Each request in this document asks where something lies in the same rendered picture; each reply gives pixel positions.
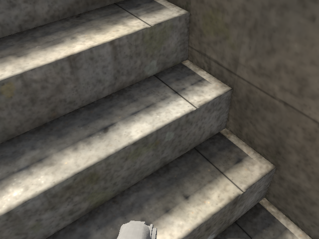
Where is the robot left thigh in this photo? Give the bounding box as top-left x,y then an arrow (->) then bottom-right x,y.
117,220 -> 158,239

